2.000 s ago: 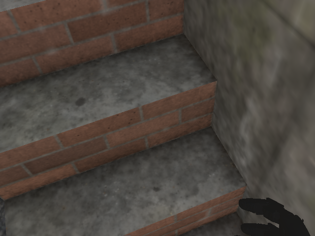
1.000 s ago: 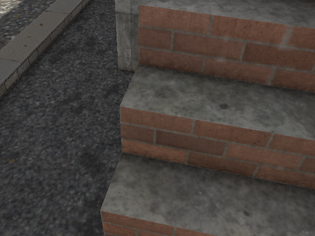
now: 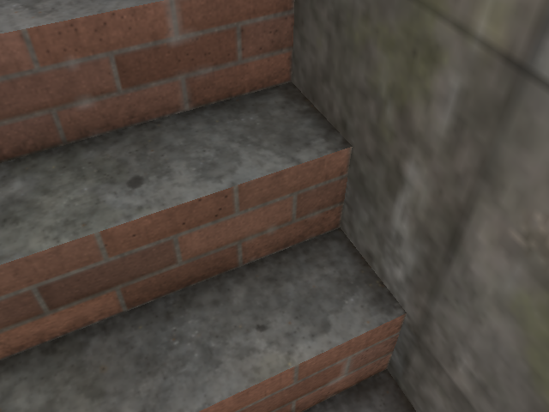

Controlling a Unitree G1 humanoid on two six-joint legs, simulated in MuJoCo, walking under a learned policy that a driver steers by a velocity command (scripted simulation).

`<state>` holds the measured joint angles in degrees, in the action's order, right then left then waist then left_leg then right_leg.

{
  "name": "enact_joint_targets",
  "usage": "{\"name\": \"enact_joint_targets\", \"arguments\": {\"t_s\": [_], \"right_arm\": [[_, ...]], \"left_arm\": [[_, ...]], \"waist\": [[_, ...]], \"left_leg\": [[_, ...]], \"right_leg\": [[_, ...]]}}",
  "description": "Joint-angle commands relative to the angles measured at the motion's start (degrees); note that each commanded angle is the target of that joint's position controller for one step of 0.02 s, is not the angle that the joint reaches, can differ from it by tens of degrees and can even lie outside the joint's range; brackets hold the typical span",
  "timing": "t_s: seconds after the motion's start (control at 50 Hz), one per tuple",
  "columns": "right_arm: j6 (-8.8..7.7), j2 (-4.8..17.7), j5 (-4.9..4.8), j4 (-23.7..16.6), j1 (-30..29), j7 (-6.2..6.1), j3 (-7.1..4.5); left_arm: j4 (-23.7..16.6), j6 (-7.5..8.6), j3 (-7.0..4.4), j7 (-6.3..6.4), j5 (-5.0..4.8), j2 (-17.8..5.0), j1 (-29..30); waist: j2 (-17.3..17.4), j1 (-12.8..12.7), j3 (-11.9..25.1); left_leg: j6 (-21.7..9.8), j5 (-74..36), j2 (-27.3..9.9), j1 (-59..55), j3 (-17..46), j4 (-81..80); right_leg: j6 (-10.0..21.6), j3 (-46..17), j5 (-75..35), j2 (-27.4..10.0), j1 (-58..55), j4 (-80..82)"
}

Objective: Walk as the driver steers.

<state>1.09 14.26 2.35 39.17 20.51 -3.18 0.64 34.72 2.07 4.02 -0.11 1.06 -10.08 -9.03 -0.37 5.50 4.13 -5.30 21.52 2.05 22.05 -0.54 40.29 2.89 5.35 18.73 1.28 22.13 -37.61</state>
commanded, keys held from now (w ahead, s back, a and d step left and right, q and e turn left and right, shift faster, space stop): w+q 0.44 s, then w+e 0.56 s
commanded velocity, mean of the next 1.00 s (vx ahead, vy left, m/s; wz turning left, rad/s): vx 0.32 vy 0.22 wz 0.05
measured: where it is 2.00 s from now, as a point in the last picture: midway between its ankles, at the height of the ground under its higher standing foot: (266, 390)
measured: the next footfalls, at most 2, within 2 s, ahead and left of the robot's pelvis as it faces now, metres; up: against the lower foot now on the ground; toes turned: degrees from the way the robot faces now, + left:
left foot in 0.40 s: +0.17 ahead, +0.24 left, +0.22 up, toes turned +9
right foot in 0.86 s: +0.31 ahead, -0.01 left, +0.21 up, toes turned +6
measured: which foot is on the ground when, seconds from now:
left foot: down 0.00-0.00, up 0.02-0.38, down 0.40-0.86, up 0.88-1.00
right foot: down 0.00-0.46, up 0.48-0.84, down 0.86-1.00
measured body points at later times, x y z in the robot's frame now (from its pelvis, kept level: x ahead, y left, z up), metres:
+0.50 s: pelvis +0.09 +0.10 +0.08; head +0.10 +0.10 +0.53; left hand +0.05 +0.39 -0.05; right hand +0.36 -0.01 +0.06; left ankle +0.13 +0.23 -0.50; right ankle +0.03 -0.06 -0.65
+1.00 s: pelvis +0.24 +0.06 +0.20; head +0.19 -0.01 +0.64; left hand +0.14 +0.29 +0.08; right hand +0.50 -0.10 +0.14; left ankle +0.15 +0.20 -0.31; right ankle +0.27 -0.02 -0.50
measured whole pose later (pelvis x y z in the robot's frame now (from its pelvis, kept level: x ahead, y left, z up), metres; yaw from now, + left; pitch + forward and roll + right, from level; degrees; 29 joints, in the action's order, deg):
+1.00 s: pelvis +0.24 +0.06 +0.20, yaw +4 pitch -2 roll +0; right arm -4.1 12.1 -0.8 35.4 2.8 4.4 3.2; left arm 55.3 -2.6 0.0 1.4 3.3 -7.3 -32.1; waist 9.2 -3.9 6.2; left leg 3.4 11.2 0.8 35.6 5.1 100.6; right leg 4.5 0.3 21.7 4.9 22.2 -45.5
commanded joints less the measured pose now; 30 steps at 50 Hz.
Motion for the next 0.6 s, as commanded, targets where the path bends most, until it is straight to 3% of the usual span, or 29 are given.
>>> {"name": "enact_joint_targets", "arguments": {"t_s": [0.02, 0.04, 0.06, 0.08, 0.1, 0.12, 0.14, 0.16, 0.2, 0.22, 0.24, 0.26, 0.28, 0.3, 0.32, 0.34, 0.36, 0.38, 0.4, 0.42, 0.44, 0.46, 0.48, 0.5, 0.52, 0.54, 0.56, 0.58, 0.6], "right_arm": [[-3.40, -2.3, -1.69, -11.8, -16.4, 4.24, 1.08], [-4.48, -1.0, -3.00, -8.8, -4.2, 5.47, 0.16], [-4.28, 1.4, -2.68, -7.8, -3.0, 6.10, -0.25], [-3.96, 2.4, -2.03, -9.7, -6.9, 6.42, -0.11], [-3.41, 2.4, -1.34, -10.4, -8.1, 6.27, 0.34], [-3.33, 2.3, -2.22, -11.1, -8.5, 6.46, 0.30], [-3.34, 1.4, -2.49, -11.4, -8.1, 6.57, 0.83], [-3.22, -0.4, -2.66, -11.1, -7.7, 6.24, 1.47], [-2.19, -2.1, -2.69, -10.9, -7.7, 5.26, 2.03], [-2.30, -4.4, -3.08, -12.3, -12.4, 5.01, 3.33], [-2.76, -5.0, -2.44, -14.1, -17.0, 4.55, 3.81], [-2.78, -6.3, -2.44, -16.9, -22.4, 3.86, 4.98], [-2.72, -5.6, -2.99, -16.4, -20.0, 3.58, 4.99], [-2.63, -5.4, -2.91, -16.8, -20.8, 3.45, 5.13], [-2.78, -4.6, -2.99, -18.0, -19.8, 3.75, 5.18], [-2.88, -7.0, -3.92, -21.0, -27.9, 5.41, 8.15], [-3.02, -7.3, -3.99, -21.4, -33.5, 6.48, 8.48], [-2.88, -9.4, -4.83, -22.0, -38.6, 5.90, 9.15], [-2.47, -9.6, -2.92, -20.1, -26.5, 5.95, 8.26], [-1.64, -2.7, -0.60, -13.9, -4.8, 6.69, 4.09], [-2.51, 0.9, -1.10, -11.6, 4.4, 8.14, 1.80], [-2.48, 4.5, -0.57, -11.1, 3.8, 8.27, 0.29], [-2.14, 7.7, 1.20, -10.8, 6.0, 7.20, -0.85], [-3.39, 11.1, 2.42, -10.8, 7.2, 5.54, -1.52], [-5.07, 10.6, 1.55, -10.2, 3.2, 4.11, -0.74], [-5.68, 6.7, -0.71, -8.6, -1.8, 3.72, 0.57], [-5.52, 2.6, -2.25, -7.0, -5.5, 3.70, 1.34], [-5.19, -0.6, -2.61, -5.8, -8.6, 3.77, 1.89], [-4.99, -2.6, -1.87, -5.2, -11.8, 4.05, 2.42]], "left_arm": [[6.3, 0.00, -5.45, 4.10, 1.49, -13.5, -23.1], [4.2, 0.10, -6.90, 5.41, 3.13, -16.6, -21.4], [3.2, 0.04, -5.90, 5.99, 2.47, -13.7, -17.2], [1.7, -0.62, -4.97, 6.31, 2.61, -11.2, -10.5], [0.4, -1.36, -3.86, 5.92, 2.55, -8.5, -3.6], [0.2, -1.17, -2.82, 5.27, 3.34, -6.2, 0.6], [1.1, -0.72, -2.50, 4.79, 3.41, -5.2, 0.2], [2.7, -0.43, -2.69, 4.58, 2.76, -5.2, -2.4], [5.1, 0.03, -3.49, 4.15, 2.40, -6.7, -9.5], [4.9, -0.32, -4.36, 3.51, 3.12, -9.0, -9.2], [5.1, -0.99, -4.81, 3.45, 3.49, -9.9, -9.7], [6.5, -1.84, -5.75, 3.32, 2.66, -12.8, -14.8], [5.4, -2.48, -6.18, 3.48, 1.97, -12.5, -14.7], [4.9, -2.90, -6.63, 3.86, 1.51, -13.2, -14.1], [4.0, -3.29, -7.16, 4.47, 0.58, -14.2, -12.2], [7.1, -4.78, -8.83, 4.90, -3.35, -18.7, -17.0], [7.9, -6.24, -8.98, 4.80, -3.98, -17.3, -18.5], [12.6, -5.93, -7.28, 4.69, -3.84, -12.0, -27.8], [13.9, -4.11, -8.31, 4.07, -5.17, -16.3, -25.4], [13.6, -2.80, -8.03, 3.56, -4.46, -19.2, -18.2], [11.4, -1.61, -8.54, 3.18, -5.08, -20.9, -11.7], [9.0, -0.38, -8.19, 2.14, -5.18, -18.9, -8.6], [7.3, -0.11, -7.77, 0.77, -4.86, -17.1, -3.5], [4.0, 0.05, -7.24, -0.35, -3.97, -13.3, 1.1], [1.2, 0.44, -6.80, -1.44, -2.89, -10.0, 5.0], [-0.7, 1.27, -5.74, -2.41, -2.29, -6.1, 5.0], [-0.6, 1.94, -4.79, -2.58, -2.45, -4.1, 3.2], [0.5, 2.10, -4.74, -2.51, -2.59, -4.5, -1.0], [1.9, 1.50, -4.86, -2.46, -3.30, -5.1, -4.7]], "waist": [[-7.0, -10.5, 1.9], [-4.7, -6.0, 11.7], [-0.4, -4.2, 7.5], [0.3, -2.0, 1.8], [3.2, 0.3, -1.1], [3.6, 2.2, -3.8], [3.9, 2.6, -4.6], [3.8, 2.4, -5.3], [0.2, 1.1, -6.5], [-3.9, -0.4, -5.8], [-5.1, -1.3, -6.6], [-9.3, -3.3, -6.8], [-8.6, -2.8, -8.3], [-9.3, -2.9, -8.0], [-11.9, -0.9, -8.1], [-14.8, -4.8, -9.7], [-4.7, -8.3, -11.5], [0.0, -12.3, -3.3], [-5.7, -6.1, 6.5], [-3.6, 3.4, 18.6], [-1.1, 9.4, 21.2], [6.7, 8.7, 21.8], [13.0, 10.3, 18.1], [15.9, 8.3, 16.0], [16.6, 5.1, 9.4], [12.5, 0.5, 3.3], [11.0, -2.9, -2.2], [9.8, -5.7, -4.2], [10.2, -7.5, -5.1]], "left_leg": [[2.3, 9.9, 3.5, 38.0, 10.5, 38.8], [5.0, 5.6, 3.6, 44.1, 20.1, 59.6], [6.8, -0.5, 2.7, 50.1, 21.6, 76.0], [7.8, -7.1, 1.0, 52.3, 17.4, 85.1], [8.7, -11.1, -0.4, 48.2, 14.6, 89.3], [9.6, -12.3, -0.3, 43.7, 14.6, 91.7], [9.4, -15.1, 0.5, 39.5, 13.8, 93.6], [8.8, -17.6, 0.6, 39.0, 13.3, 93.1], [7.9, -20.2, -0.3, 43.7, 12.7, 92.5], [7.6, -20.8, -1.6, 46.5, 12.9, 89.2], [7.1, -20.7, -2.2, 47.9, 12.7, 84.3], [7.7, -9.2, -3.5, 53.6, 9.9, 83.3], [8.7, -5.4, -4.8, 53.9, 12.0, 80.0], [9.4, -3.5, -6.1, 53.8, 11.7, 76.1], [9.4, -1.4, -8.6, 50.0, 11.0, 65.4], [6.2, 33.0, -8.2, 41.9, 0.9, 42.6], [4.7, 40.2, -5.9, 31.9, -5.0, 33.1], [2.1, 30.7, -3.1, 18.9, -6.7, 30.2], [0.0, 23.5, -2.3, 10.5, -3.0, 28.6], [-4.3, 19.0, 3.9, -1.7, -1.5, 32.9], [-7.1, 17.6, 4.5, -8.9, 4.7, 25.6], [-9.3, 26.6, 3.3, -15.5, 14.9, 16.0], [-11.7, 37.9, -2.4, -16.3, 30.3, 1.8], [-13.5, 52.7, -10.1, -12.0, 52.2, -12.3], [-12.0, 46.3, -12.4, -3.9, 58.2, -17.3], [-9.9, 39.6, -12.9, 3.4, 50.8, -14.4], [-7.9, 35.3, -12.0, 10.4, 41.4, -10.6], [-7.0, 31.4, -11.5, 13.2, 34.6, -8.7], [-7.4, 28.9, -12.5, 16.3, 31.0, -8.5]], "right_leg": [[2.4, -34.5, -26.7, -23.9, -37.3, 13.2], [10.0, -52.8, -12.2, -34.8, -38.4, 17.4], [9.6, -49.2, 1.2, -33.4, -35.2, 19.6], [7.4, -38.0, 2.1, -28.5, -28.5, 19.2], [6.8, -28.1, -2.3, -23.5, -19.6, 17.8], [7.5, -19.5, -9.1, -19.3, -11.3, 15.9], [7.7, -13.1, -14.3, -17.1, -4.9, 14.6], [7.5, -9.1, -15.9, -16.5, -2.6, 13.9], [7.7, -7.2, -12.8, -17.4, -5.5, 15.1], [8.7, -7.7, -8.3, -19.3, -6.4, 16.2], [8.8, -6.9, -5.9, -19.5, -6.9, 17.7], [9.5, -9.6, -2.4, -21.8, -10.7, 22.9], [9.3, -8.7, -4.5, -22.1, -12.7, 22.6], [9.1, -7.4, -6.8, -22.0, -13.8, 23.1], [7.4, -4.4, -4.5, -21.1, -13.3, 24.5], [9.1, -1.1, 1.4, -21.2, -11.0, 34.9], [7.9, 0.6, -2.3, -18.4, -9.2, 35.0], [7.1, 2.8, -25.2, -17.5, -9.6, 32.0], [8.5, 1.5, -51.9, -23.5, -16.0, 30.3], [10.4, 6.6, -71.1, -20.7, -20.0, 22.3], [9.1, 7.3, -62.2, -16.3, -15.5, 10.9], [9.5, 5.6, -45.8, -12.3, -4.6, 2.8], [10.3, 2.4, -20.3, -8.2, 6.5, -7.6], [9.5, -7.2, -6.2, -4.5, 14.6, -30.8], [8.2, -14.9, -3.2, 0.1, 18.7, -48.9], [6.2, -16.0, 0.7, 0.7, 22.3, -60.7], [5.1, -15.4, 3.0, 0.0, 24.6, -65.2], [3.5, -13.9, 2.5, 0.3, 24.7, -68.3], [2.1, -12.4, 0.3, 1.9, 24.9, -76.4]]}}
Velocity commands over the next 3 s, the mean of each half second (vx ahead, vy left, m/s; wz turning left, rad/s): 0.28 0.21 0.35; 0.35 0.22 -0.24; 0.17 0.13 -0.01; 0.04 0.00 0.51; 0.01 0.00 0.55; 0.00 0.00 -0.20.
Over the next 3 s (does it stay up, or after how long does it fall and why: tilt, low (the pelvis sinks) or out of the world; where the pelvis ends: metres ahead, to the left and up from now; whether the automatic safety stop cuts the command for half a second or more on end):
stays up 0.13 -0.01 0.18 its command is cut before an obstacle from the start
